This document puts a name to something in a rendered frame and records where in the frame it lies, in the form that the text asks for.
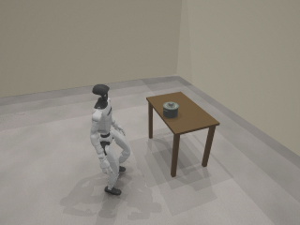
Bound pot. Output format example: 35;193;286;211
163;108;178;118

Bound left robot hand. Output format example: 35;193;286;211
114;125;126;136

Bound robot right thigh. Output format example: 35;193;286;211
101;142;120;176

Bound lid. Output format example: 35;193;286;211
163;101;179;111

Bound right robot upper arm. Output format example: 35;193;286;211
89;110;103;139

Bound table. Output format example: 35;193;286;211
146;92;220;177

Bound humanoid robot torso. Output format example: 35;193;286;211
92;100;113;145

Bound right robot forearm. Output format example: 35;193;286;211
90;135;106;161

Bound left robot forearm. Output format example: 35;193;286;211
111;118;118;128

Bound right robot hand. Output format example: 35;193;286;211
99;158;113;174

